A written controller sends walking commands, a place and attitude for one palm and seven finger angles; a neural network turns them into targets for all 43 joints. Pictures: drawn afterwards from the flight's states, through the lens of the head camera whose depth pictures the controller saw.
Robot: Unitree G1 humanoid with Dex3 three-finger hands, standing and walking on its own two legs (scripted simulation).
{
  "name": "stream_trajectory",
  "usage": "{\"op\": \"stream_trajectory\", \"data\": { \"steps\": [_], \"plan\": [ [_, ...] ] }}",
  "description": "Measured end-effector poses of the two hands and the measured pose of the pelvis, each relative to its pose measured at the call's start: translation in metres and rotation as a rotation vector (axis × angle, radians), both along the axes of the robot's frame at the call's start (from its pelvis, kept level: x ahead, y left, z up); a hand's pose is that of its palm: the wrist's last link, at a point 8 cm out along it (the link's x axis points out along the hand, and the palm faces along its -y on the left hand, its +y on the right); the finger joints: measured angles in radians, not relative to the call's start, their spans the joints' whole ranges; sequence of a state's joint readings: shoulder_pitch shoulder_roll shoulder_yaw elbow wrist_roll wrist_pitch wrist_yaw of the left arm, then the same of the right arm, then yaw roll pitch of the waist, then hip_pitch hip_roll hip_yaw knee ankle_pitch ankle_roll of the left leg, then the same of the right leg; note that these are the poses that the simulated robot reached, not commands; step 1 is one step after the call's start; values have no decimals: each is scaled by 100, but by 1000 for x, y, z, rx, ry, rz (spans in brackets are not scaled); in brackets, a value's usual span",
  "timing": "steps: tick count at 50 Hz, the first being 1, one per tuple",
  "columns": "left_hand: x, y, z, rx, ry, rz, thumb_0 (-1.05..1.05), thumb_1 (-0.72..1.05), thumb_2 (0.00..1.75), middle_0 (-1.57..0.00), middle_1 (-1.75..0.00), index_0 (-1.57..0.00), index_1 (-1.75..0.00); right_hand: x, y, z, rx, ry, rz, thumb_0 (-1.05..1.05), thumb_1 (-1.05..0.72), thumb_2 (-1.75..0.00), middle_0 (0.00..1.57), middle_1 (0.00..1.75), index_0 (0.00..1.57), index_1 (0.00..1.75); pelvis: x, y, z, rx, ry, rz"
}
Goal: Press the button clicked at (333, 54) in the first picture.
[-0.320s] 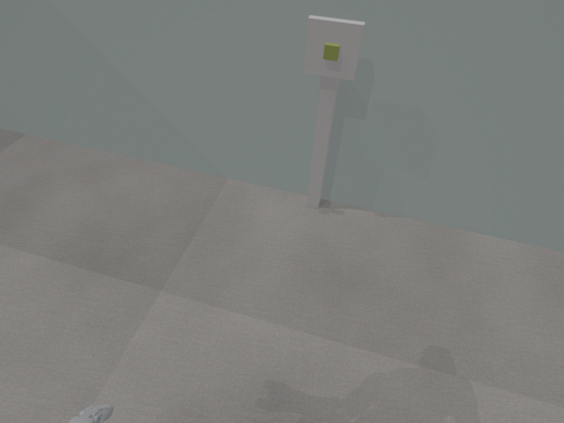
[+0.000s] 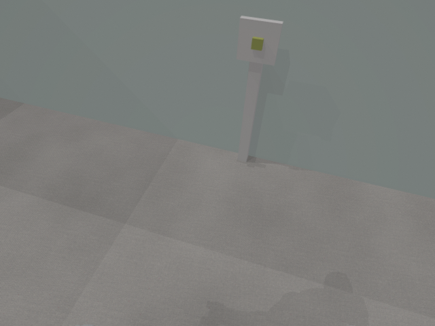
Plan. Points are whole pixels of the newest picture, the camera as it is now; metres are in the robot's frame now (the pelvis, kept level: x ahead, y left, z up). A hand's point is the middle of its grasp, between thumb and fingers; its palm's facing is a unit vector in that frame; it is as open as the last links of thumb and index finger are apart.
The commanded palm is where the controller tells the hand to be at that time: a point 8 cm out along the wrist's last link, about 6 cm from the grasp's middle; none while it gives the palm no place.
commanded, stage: stand and wait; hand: left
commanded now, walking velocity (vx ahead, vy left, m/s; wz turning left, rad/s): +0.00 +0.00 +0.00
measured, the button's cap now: (257, 43) +1.22 -0.09 +0.01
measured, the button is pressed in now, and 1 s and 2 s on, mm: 0 0 0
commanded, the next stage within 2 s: look at it before walking up in 0.72 s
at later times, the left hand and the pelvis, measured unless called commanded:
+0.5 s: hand out of the picture +0.06 +0.24 -0.15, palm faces -0.02 -0.94 -0.34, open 7.4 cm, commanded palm none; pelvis -0.01 -0.01 +0.00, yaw +0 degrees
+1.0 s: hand out of the picture +0.07 +0.23 -0.15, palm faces -0.02 -0.94 -0.33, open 7.4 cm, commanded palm none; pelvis -0.01 -0.01 +0.01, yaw +0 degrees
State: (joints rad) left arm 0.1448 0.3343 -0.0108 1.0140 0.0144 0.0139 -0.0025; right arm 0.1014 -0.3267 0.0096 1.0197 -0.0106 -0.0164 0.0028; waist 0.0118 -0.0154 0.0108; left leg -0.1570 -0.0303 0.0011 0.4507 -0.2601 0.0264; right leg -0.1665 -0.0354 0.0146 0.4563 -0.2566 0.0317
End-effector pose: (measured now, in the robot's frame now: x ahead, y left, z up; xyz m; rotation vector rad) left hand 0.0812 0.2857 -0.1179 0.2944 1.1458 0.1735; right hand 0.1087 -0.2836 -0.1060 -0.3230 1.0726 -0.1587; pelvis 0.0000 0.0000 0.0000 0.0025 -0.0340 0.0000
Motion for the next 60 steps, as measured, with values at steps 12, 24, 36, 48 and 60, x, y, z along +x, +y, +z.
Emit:
{"op": "stream_trajectory", "data": {
  "steps": [12,24,36,48,60],
  "plan": [
    [-29,2,-1,19,75,25,1,90,89,-20,-30,-20,-30,-37,-16,-6,-12,100,-38,1,-91,-90,21,30,21,30,-7,-7,2,0,-3,2],
    [-26,-3,2,22,65,17,1,90,89,-20,-30,-20,-30,-51,-22,-9,-5,130,-53,1,-91,-90,21,30,21,30,-10,-12,4,0,-2,1],
    [-17,-8,3,13,44,8,0,90,89,-20,-30,-20,-30,-47,-22,-7,-2,119,-52,1,-91,-90,21,30,21,30,-9,-14,5,0,0,0],
    [-20,-7,2,11,59,14,0,90,89,-20,-30,-20,-30,-42,-22,-5,-7,114,-47,1,-91,-90,21,30,21,30,-8,-14,5,0,0,-1],
    [-25,-4,2,20,85,27,0,90,89,-20,-30,-20,-30,-39,-21,-6,-5,130,-41,1,-91,-90,21,30,21,30,-4,-14,6,0,4,2]
  ]
}}
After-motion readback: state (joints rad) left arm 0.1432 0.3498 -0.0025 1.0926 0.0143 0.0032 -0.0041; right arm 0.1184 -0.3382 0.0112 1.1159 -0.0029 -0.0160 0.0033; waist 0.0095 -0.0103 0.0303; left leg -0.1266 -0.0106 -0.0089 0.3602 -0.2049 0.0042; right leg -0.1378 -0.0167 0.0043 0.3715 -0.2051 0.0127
